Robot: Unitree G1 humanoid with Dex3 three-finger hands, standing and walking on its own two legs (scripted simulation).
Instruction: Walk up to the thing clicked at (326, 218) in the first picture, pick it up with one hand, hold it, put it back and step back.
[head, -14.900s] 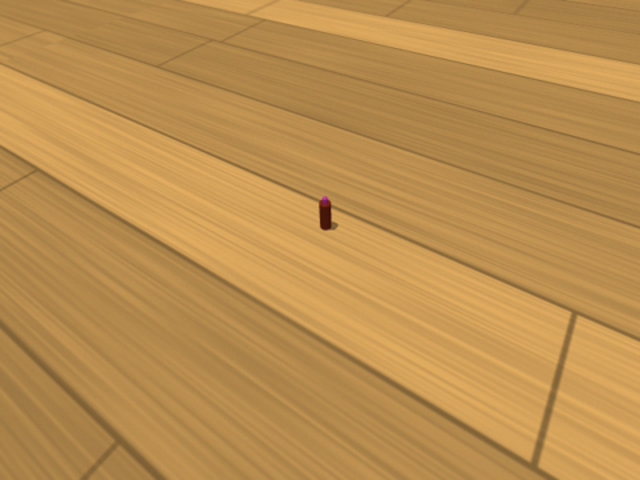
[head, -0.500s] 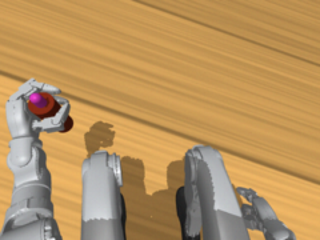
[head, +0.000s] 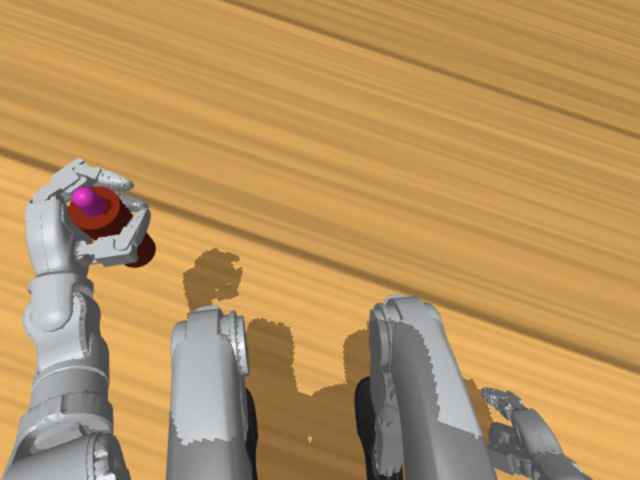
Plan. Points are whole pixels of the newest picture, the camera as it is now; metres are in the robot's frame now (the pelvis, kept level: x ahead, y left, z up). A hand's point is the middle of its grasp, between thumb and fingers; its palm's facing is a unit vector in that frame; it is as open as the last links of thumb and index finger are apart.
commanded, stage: lift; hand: left
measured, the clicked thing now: (113, 226) +0.42 +0.26 -0.05
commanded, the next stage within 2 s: none
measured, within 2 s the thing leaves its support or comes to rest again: neither
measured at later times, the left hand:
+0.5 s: hand (57, 191) +0.40 +0.24 +0.10, palm faces +0.15 -0.99 -0.04, open 6.7 cm
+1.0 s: hand out of the picture +0.39 +0.23 +0.27, palm faces +0.19 -0.98 -0.04, open 6.7 cm
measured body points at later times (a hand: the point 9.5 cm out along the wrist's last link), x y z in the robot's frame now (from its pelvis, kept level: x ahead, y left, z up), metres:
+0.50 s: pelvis +0.01 +0.01 +0.09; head +0.19 +0.04 +0.50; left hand +0.38 +0.29 +0.10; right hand +0.18 -0.25 -0.03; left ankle +0.09 +0.14 -0.35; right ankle +0.09 -0.12 -0.35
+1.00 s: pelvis +0.05 +0.01 +0.24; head +0.16 +0.04 +0.67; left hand +0.38 +0.28 +0.28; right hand +0.23 -0.23 +0.14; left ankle +0.09 +0.14 -0.35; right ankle +0.09 -0.12 -0.35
